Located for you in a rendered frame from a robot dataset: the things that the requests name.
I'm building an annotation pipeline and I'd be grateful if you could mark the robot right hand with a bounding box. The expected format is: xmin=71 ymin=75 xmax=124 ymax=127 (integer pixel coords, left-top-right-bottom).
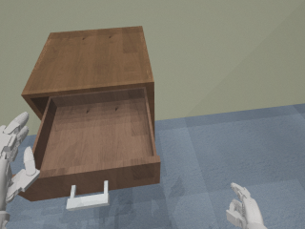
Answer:
xmin=226 ymin=182 xmax=264 ymax=229

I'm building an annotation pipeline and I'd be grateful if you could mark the cabinet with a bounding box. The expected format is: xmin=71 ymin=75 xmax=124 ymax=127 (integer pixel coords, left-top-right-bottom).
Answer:
xmin=21 ymin=26 xmax=155 ymax=141

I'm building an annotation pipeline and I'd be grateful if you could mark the drawer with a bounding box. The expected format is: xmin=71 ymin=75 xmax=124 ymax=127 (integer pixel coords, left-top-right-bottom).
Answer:
xmin=12 ymin=87 xmax=161 ymax=202

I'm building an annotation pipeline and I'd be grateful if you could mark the robot left hand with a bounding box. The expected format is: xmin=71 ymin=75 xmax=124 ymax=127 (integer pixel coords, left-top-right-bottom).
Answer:
xmin=0 ymin=112 xmax=40 ymax=211

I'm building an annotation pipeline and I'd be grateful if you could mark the robot left forearm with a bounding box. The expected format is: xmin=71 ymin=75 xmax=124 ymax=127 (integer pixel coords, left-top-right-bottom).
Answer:
xmin=0 ymin=211 xmax=10 ymax=229

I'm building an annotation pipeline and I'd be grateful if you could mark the handle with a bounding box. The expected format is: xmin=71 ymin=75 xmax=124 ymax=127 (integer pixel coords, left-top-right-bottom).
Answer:
xmin=66 ymin=180 xmax=110 ymax=211

